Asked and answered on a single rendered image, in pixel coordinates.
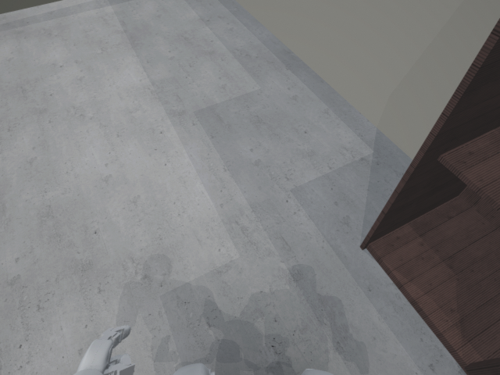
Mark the wardrobe door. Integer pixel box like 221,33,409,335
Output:
464,358,500,375

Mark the left robot hand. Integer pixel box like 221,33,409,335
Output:
77,325,135,375

